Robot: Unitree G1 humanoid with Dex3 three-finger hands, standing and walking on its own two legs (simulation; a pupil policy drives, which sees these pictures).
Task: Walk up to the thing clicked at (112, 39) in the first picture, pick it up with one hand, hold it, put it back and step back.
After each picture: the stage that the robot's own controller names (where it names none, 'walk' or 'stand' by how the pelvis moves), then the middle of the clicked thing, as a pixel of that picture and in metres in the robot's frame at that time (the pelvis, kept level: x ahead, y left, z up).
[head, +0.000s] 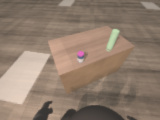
stand; (111, 41) +0.81 -0.21 -0.04
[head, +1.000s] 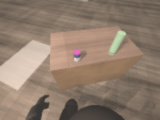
sink last; (116, 44) +0.70 -0.20 -0.01
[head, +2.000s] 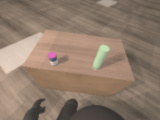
sink last; (99, 58) +0.49 -0.04 +0.00
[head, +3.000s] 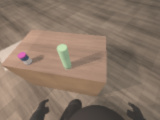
walk; (65, 58) +0.42 +0.24 -0.01
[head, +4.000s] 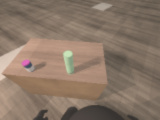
stand; (69, 63) +0.43 +0.20 -0.04
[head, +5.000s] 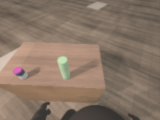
stand; (64, 69) +0.38 +0.21 -0.05
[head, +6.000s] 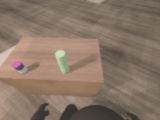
stand; (63, 63) +0.41 +0.24 -0.04
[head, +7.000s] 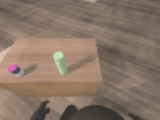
stand; (61, 65) +0.39 +0.24 -0.04
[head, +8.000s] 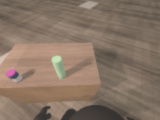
stand; (59, 68) +0.38 +0.25 -0.05
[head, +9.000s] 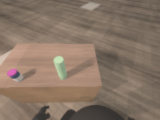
stand; (61, 69) +0.37 +0.24 -0.05
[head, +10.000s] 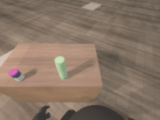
stand; (62, 69) +0.38 +0.24 -0.05
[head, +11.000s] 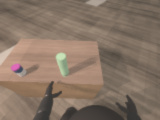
rise first; (63, 66) +0.39 +0.23 -0.05
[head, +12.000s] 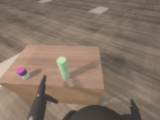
rise first; (64, 69) +0.38 +0.24 -0.04
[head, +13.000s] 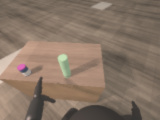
go down; (65, 67) +0.39 +0.24 -0.04
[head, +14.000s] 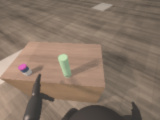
go down; (65, 67) +0.39 +0.24 -0.04
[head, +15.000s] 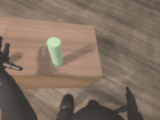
go down; (56, 54) +0.41 +0.22 +0.02
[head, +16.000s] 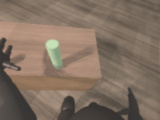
approach; (55, 56) +0.41 +0.23 +0.02
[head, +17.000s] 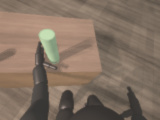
close in; (51, 49) +0.42 +0.23 +0.06
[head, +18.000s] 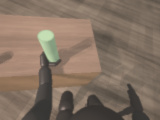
lift; (51, 51) +0.42 +0.23 +0.07
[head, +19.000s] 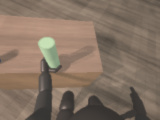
lift; (52, 57) +0.37 +0.23 +0.07
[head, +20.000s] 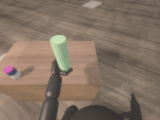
hold; (63, 58) +0.33 +0.17 +0.17
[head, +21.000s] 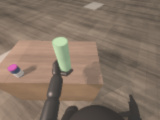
hold; (63, 59) +0.33 +0.17 +0.16
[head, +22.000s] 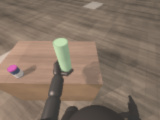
hold; (64, 59) +0.34 +0.17 +0.15
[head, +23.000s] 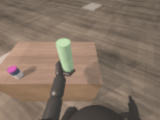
crouch; (66, 59) +0.34 +0.16 +0.15
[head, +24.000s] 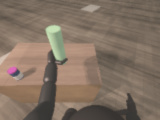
crouch; (58, 48) +0.39 +0.21 +0.19
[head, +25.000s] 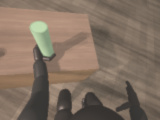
lower; (45, 44) +0.45 +0.24 +0.06
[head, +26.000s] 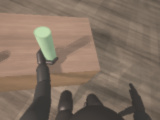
lower; (48, 48) +0.43 +0.24 +0.07
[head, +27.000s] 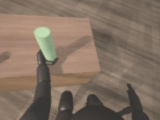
lower; (48, 49) +0.43 +0.24 +0.07
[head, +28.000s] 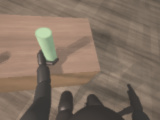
lower; (48, 49) +0.43 +0.23 +0.07
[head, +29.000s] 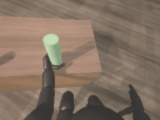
open; (54, 54) +0.40 +0.21 +0.07
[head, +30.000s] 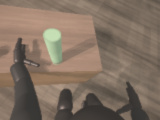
rise; (55, 50) +0.41 +0.20 +0.07
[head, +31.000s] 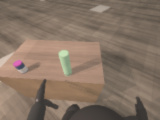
sink last; (66, 64) +0.40 +0.22 +0.01
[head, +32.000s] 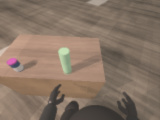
stand; (66, 62) +0.40 +0.21 +0.02
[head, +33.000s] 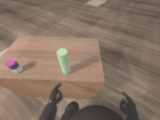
stand; (64, 63) +0.39 +0.21 +0.02
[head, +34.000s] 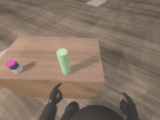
stand; (64, 63) +0.39 +0.21 +0.02
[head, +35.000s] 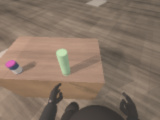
stand; (64, 64) +0.39 +0.21 +0.02
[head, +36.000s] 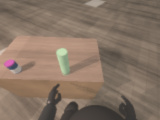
stand; (64, 63) +0.39 +0.21 +0.02
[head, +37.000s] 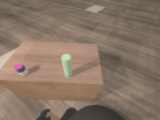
stand; (67, 67) +0.40 +0.20 -0.04
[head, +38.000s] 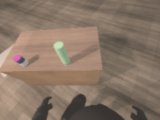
walk; (63, 55) +0.45 +0.26 -0.03
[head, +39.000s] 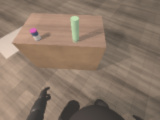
walk; (75, 30) +0.73 +0.18 -0.01
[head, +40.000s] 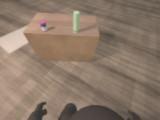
stand; (76, 23) +1.01 +0.25 -0.03
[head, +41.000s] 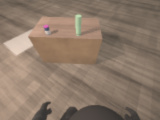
stand; (78, 26) +0.99 +0.23 -0.04
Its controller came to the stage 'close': yes
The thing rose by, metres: 0.22
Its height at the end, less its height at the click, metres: +0.00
